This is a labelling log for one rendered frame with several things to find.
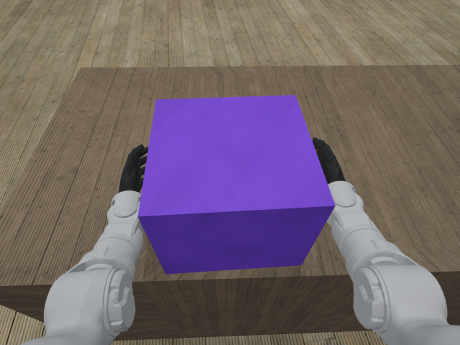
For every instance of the left robot hand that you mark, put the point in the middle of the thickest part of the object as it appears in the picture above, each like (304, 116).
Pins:
(130, 177)

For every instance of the right robot forearm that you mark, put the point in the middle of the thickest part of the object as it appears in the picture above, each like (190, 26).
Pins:
(359, 241)

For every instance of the left robot upper arm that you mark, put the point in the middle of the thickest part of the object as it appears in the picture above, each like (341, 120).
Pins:
(88, 308)

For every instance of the right robot upper arm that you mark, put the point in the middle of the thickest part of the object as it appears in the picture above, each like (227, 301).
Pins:
(403, 304)

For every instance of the left robot forearm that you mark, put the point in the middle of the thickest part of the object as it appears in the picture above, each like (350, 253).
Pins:
(121, 242)

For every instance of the right robot hand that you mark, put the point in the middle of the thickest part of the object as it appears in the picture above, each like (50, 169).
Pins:
(330, 166)

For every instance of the pedestal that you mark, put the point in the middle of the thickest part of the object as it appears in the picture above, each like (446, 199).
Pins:
(394, 129)

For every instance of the carton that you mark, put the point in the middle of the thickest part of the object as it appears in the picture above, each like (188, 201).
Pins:
(232, 183)

